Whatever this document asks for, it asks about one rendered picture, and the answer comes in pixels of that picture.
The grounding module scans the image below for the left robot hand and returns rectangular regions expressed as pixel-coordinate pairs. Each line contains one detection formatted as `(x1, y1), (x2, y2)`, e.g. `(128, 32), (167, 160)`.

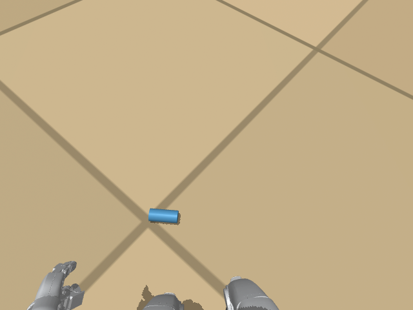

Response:
(35, 261), (85, 310)

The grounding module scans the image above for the can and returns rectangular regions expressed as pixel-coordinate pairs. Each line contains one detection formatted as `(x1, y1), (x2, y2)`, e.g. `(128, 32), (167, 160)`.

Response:
(148, 209), (179, 223)

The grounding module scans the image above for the left robot arm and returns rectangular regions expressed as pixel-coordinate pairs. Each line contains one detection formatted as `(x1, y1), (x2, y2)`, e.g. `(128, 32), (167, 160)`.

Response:
(27, 296), (61, 310)

